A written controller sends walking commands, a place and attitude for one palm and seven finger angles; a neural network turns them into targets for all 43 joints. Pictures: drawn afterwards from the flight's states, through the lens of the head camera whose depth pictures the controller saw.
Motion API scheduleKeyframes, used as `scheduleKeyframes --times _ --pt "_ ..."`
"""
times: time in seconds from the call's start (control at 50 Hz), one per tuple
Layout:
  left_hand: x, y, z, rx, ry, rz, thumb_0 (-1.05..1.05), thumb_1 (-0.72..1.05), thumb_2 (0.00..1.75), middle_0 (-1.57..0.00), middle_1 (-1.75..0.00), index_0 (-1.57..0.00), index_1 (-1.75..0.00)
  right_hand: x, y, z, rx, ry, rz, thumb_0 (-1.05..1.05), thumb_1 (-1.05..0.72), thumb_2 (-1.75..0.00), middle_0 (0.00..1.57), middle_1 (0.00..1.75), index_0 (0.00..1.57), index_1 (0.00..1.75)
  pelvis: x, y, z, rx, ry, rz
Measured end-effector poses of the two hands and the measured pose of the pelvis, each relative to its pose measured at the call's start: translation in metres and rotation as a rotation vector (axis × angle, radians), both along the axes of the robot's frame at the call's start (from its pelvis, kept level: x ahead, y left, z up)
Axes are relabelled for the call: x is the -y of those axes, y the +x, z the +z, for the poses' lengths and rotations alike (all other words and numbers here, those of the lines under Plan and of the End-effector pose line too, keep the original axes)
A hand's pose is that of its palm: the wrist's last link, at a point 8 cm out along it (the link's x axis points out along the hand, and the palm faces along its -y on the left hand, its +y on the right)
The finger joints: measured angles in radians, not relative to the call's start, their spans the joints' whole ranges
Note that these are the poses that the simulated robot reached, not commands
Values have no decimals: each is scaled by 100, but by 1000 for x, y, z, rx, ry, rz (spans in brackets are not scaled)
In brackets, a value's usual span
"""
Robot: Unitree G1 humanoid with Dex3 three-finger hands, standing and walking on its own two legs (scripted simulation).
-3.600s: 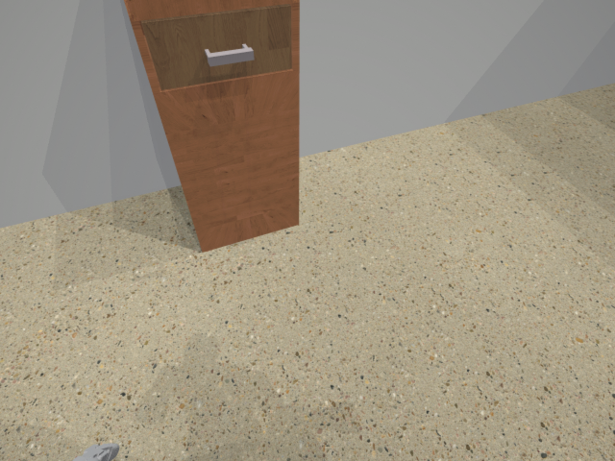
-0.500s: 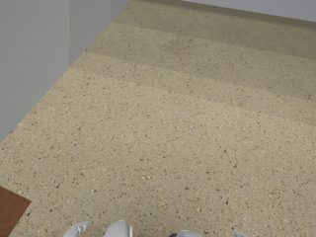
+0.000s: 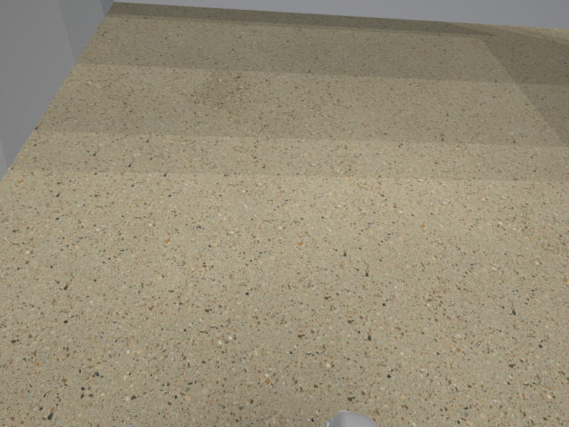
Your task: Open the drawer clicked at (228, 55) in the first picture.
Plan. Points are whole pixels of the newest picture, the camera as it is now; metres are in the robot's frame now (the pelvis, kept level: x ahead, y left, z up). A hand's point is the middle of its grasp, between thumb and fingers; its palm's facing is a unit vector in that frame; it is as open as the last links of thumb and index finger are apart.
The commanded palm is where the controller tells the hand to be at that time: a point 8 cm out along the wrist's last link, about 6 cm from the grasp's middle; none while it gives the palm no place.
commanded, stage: walk to a spot facing it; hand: left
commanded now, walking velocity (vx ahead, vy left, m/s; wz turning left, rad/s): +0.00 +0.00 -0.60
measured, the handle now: out of the picture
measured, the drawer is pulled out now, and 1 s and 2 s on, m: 0.00 0.00 0.00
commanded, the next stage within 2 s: turn to face it in 0.86 s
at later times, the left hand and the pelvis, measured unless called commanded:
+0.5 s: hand out of the picture +0.14 +0.15 -0.16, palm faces -0.22 -0.95 -0.22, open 7.4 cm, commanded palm none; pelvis +0.01 -0.02 +0.00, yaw -16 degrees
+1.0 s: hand (269, 319) +0.33 +0.04 -0.18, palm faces -0.59 -0.78 -0.19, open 7.4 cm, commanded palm none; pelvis +0.12 -0.05 -0.01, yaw -35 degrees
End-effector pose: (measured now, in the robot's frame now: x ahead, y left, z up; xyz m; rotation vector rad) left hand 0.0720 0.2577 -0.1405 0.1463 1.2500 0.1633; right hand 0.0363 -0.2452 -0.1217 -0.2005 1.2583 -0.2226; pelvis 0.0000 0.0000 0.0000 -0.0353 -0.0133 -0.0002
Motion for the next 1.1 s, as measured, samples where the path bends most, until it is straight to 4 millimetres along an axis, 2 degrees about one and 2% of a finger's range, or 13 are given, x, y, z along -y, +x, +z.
scheduleKeyframes --times 0.12,0.16,0.2,0.3,0.4,0.5,0.58,0.64,0.74,0.84,0.96,1.04,1.1 --pt "39 61 7 100 32 -154 1 91 90 -20 -30 -19 -30 27 -59 -26 -92 39 -143 1 -90 -90 21 30 21 30 21 0 -12 -5 26 -85" --pt "52 76 8 152 51 -193 1 90 90 -20 -30 -19 -30 37 -73 -37 -114 52 -173 1 -90 -90 21 30 21 30 29 -1 -20 -3 30 -102" --pt "62 83 13 177 58 -214 1 90 90 -20 -30 -20 -30 42 -78 -39 -126 52 -196 1 -91 -90 20 30 20 30 33 -4 -19 5 31 -120" --pt "75 82 23 156 61 -255 1 90 90 -20 -30 -20 -30 49 -65 -28 -50 56 -221 1 -91 -90 20 29 20 30 38 -4 -7 9 42 -179" --pt "75 77 23 124 36 -287 1 90 90 -21 -30 -20 -30 49 -41 -14 46 45 -225 1 -91 -90 20 29 20 30 34 1 -1 -1 46 -234" --pt "57 71 11 70 13 -289 1 90 90 -21 -30 -20 -30 45 -12 0 117 6 -223 1 -91 -90 20 29 20 30 22 14 -1 -12 39 -287" --pt "36 74 -8 3 0 -297 1 90 90 -21 -30 -20 -30 35 4 7 180 -53 -240 1 -91 -90 20 30 20 30 7 31 -10 -15 25 -340" --pt "29 87 -10 -53 -5 -338 1 90 90 -21 -30 -20 -30 24 -2 13 179 -66 -284 0 -91 -90 20 30 21 30 2 45 -5 -8 12 -390" --pt "38 131 -2 -55 -18 -408 1 90 90 -20 -30 -20 -30 0 -30 16 71 -44 -387 0 -90 -90 21 30 21 30 4 70 6 -7 -6 -453" --pt "71 183 -2 -40 -23 -494 1 91 90 -20 -30 -19 -30 -25 -62 7 -62 16 -507 0 -90 -90 21 30 21 30 14 90 5 -8 -11 -514" --pt "147 253 -8 10 -31 -650 1 91 90 -20 -30 -19 -30 -46 -95 -12 -196 107 -674 0 -90 -90 21 30 21 30 38 112 -7 -8 11 -597" --pt "205 297 -12 120 -28 -742 1 91 90 -20 -30 -19 -30 -44 -106 -33 -259 170 -754 1 -90 -90 21 30 21 30 66 126 -24 -9 35 -622" --pt "231 311 -7 184 -37 -754 1 91 90 -20 -30 -19 -30 -30 -96 -41 -268 182 -758 1 -90 -90 21 30 20 30 76 132 -26 4 24 -612"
